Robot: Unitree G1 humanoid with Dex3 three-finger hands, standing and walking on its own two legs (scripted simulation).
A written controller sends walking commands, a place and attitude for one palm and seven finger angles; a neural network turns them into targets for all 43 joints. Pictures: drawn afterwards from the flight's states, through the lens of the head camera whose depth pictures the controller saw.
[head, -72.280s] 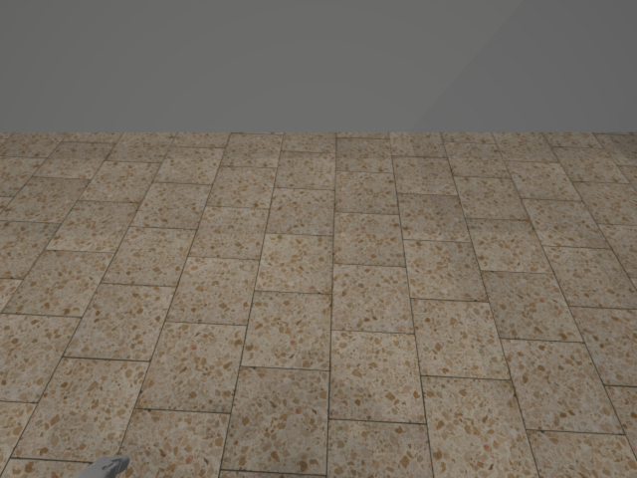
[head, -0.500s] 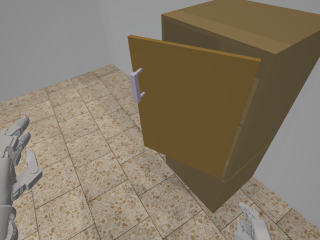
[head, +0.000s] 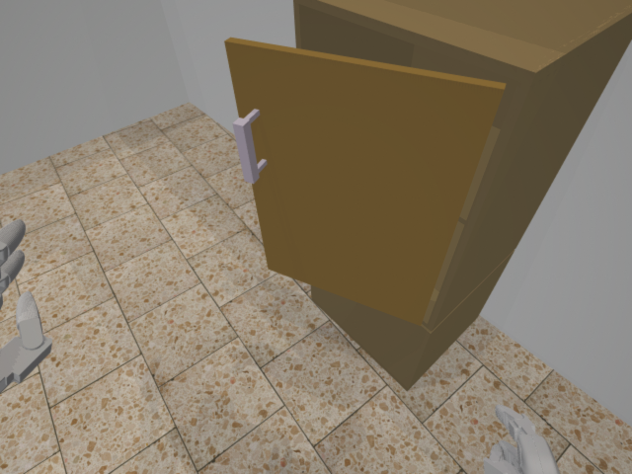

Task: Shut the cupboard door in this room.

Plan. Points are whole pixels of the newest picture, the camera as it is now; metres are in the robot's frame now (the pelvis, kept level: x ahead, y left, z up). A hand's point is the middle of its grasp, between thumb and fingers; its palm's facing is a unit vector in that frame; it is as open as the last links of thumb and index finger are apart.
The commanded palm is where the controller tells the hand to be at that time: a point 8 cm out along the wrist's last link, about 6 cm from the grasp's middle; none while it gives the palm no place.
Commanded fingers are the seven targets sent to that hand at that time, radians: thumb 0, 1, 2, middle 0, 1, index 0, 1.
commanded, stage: step back with the hand held close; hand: left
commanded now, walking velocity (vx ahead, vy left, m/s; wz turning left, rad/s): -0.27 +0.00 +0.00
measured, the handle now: (252, 146) +0.64 +0.16 +0.08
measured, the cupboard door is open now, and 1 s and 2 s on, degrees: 24 24 24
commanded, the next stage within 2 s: stop stepping back and stand still in 1.30 s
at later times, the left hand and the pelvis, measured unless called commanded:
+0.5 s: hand out of the picture +0.14 +0.27 +0.17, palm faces +0.48 -0.76 -0.44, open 7.4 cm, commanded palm +0.07 +0.30 +0.18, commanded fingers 0.00 0.90 0.90 -0.20 -0.30 -0.20 -0.30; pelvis -0.07 +0.00 -0.02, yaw +0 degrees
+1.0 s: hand out of the picture +0.09 +0.27 +0.17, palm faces +0.45 -0.80 -0.40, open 7.4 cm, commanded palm +0.03 +0.30 +0.18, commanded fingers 0.00 0.90 0.90 -0.20 -0.30 -0.20 -0.30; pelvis -0.12 +0.00 +0.00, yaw -1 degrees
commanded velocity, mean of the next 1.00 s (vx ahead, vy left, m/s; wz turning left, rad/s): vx -0.35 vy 0.00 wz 0.00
